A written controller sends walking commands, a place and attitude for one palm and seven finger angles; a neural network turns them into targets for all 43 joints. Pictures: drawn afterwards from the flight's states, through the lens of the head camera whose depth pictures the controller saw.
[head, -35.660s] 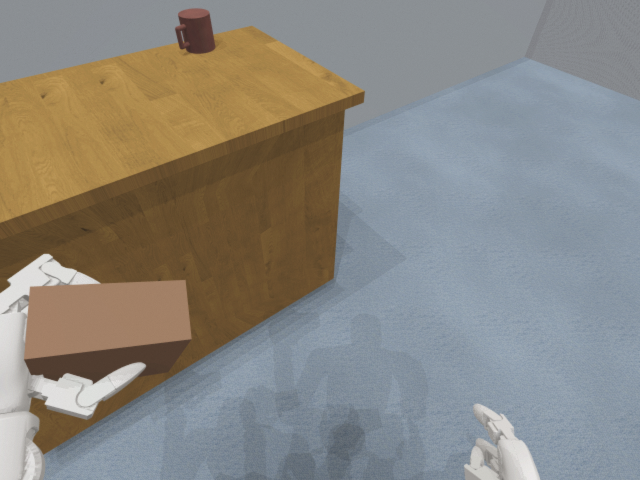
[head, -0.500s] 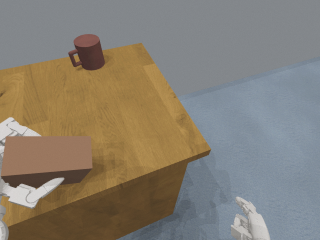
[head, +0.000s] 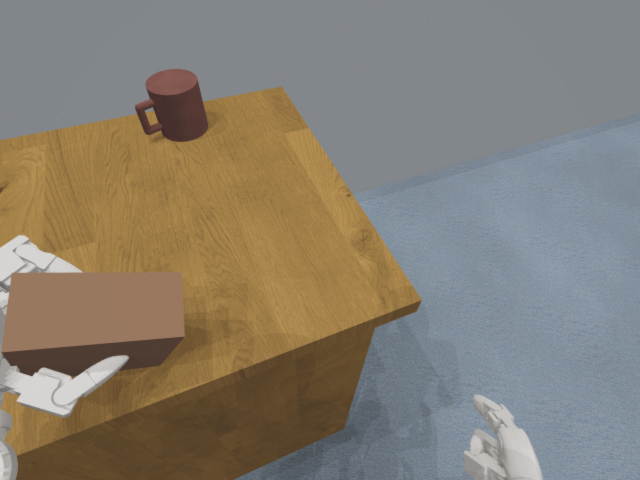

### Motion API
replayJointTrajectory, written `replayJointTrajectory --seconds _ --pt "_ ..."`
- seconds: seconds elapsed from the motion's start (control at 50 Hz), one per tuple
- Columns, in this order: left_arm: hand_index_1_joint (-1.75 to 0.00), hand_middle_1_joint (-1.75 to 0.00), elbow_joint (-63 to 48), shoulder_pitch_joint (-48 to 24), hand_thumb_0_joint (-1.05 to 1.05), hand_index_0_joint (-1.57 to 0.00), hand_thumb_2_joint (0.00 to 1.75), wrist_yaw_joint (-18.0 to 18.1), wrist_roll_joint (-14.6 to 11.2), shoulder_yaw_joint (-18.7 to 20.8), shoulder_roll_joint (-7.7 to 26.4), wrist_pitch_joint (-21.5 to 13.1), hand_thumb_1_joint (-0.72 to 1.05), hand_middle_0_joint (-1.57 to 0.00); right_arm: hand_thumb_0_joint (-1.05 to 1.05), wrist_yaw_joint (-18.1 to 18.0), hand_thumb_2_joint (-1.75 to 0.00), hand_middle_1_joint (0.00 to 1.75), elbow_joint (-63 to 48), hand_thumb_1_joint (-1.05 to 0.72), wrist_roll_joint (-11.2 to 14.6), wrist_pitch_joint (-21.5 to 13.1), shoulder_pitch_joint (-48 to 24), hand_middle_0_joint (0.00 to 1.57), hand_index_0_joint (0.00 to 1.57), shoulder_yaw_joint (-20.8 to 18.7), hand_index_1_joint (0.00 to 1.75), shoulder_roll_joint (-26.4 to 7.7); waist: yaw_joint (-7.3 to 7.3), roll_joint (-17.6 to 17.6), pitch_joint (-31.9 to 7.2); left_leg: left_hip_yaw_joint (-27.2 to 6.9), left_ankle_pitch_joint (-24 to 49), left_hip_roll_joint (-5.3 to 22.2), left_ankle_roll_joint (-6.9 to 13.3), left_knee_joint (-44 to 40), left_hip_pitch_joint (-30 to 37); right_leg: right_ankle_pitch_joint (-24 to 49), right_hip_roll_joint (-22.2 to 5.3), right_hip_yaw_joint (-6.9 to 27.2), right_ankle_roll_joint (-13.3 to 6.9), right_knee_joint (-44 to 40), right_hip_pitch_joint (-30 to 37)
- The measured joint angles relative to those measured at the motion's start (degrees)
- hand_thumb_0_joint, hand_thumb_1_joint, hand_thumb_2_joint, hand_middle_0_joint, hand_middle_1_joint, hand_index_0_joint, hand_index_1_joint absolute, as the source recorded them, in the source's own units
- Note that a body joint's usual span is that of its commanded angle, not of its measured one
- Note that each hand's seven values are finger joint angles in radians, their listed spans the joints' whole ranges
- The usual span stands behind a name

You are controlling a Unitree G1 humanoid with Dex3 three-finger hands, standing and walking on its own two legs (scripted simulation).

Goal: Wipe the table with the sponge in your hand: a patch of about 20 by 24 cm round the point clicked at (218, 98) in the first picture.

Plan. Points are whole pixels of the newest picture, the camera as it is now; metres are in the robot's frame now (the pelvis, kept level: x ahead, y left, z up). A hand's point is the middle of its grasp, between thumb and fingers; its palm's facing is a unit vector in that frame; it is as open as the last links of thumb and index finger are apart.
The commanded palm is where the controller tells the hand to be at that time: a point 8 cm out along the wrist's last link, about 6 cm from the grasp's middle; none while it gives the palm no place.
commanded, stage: shuffle to correct the standing spot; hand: left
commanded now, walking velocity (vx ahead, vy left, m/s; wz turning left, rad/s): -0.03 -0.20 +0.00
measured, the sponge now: (124, 326) +0.23 +0.20 +0.14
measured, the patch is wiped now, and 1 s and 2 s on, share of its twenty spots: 0.00 0.00 0.00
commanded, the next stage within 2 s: come to a stop and stand still in 0.64 s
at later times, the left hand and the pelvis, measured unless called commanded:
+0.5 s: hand (63, 317) +0.22 +0.25 +0.16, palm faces +0.35 -0.85 -0.39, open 9.9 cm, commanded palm +0.17 +0.29 +0.18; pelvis +0.01 +0.01 +0.00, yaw +0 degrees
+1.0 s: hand (53, 310) +0.23 +0.26 +0.16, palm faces +0.34 -0.85 -0.40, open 9.9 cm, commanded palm +0.16 +0.29 +0.18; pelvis -0.01 +0.02 +0.00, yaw -2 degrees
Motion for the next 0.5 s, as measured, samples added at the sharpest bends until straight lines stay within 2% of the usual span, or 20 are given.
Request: replayJointTrajectory --seconds 0.5 --pt "-1.37 -1.36 0.43 -0.61 -0.01 -0.76 1.05 0.05 -0.08 -0.10 -0.34 0.34 -0.49 -0.76 0.01 -0.08 -0.90 0.30 0.00 -0.90 -0.02 0.32 -0.30 0.21 0.20 0.13 0.30 0.16 0.03 0.23 -0.10 0.25 -0.39 -0.24 0.33 -0.06 0.07 -0.21 -0.25 0.25 0.41 -0.28 0.13"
